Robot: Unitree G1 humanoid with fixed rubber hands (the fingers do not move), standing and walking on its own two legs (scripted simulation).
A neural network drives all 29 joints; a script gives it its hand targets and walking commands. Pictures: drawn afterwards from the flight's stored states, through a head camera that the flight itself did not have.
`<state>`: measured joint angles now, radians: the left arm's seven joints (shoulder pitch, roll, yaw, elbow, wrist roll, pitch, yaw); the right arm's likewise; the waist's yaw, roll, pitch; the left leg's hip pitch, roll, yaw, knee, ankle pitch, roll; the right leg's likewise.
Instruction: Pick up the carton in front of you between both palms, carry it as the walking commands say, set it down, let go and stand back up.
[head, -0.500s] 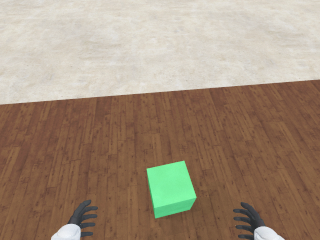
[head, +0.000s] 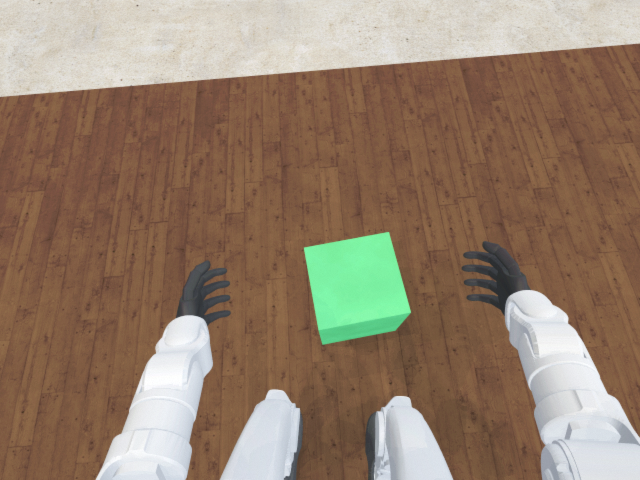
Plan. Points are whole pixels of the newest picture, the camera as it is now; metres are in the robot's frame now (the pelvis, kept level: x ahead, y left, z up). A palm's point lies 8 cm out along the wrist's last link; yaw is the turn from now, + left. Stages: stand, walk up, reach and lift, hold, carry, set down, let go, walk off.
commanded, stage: reach and lift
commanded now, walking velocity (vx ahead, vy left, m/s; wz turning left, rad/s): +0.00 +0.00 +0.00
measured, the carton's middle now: (353, 292) +0.48 -0.02 -0.56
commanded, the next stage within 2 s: none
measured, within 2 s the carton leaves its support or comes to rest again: neither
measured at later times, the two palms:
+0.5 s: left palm (238, 238) +0.45 +0.17 -0.13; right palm (479, 196) +0.54 -0.21 -0.13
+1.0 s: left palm (263, 282) +0.44 +0.17 -0.36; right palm (443, 260) +0.51 -0.21 -0.36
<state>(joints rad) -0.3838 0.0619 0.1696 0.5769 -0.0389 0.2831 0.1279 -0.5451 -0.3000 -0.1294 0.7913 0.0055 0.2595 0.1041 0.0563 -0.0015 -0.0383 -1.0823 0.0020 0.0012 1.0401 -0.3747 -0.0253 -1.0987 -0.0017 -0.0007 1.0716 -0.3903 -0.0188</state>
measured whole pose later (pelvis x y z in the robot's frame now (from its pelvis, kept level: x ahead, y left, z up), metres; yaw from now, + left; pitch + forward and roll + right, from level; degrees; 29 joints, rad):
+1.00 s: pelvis -0.05 +0.00 -0.20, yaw +3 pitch +48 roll +6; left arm -1.13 0.05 0.36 0.76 -0.08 0.12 0.22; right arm -1.39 -0.52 -0.08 1.12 0.06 0.11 0.07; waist 0.08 0.02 0.08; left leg -2.08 -0.02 0.02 1.73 -0.49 -0.05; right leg -2.13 0.01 0.06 1.78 -0.49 -0.01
